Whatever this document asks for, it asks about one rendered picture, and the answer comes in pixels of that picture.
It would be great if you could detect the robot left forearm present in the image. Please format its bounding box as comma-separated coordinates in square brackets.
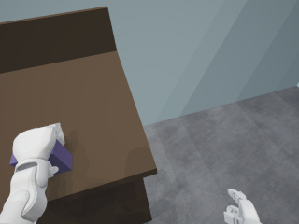
[0, 158, 50, 224]

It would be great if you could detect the table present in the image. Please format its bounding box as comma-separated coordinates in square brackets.
[0, 6, 158, 224]

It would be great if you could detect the sponge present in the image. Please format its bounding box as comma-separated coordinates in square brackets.
[9, 139, 73, 175]

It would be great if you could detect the left robot hand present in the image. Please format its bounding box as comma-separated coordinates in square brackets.
[12, 122, 65, 178]

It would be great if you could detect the right robot hand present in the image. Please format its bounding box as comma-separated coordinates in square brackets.
[223, 189, 260, 224]

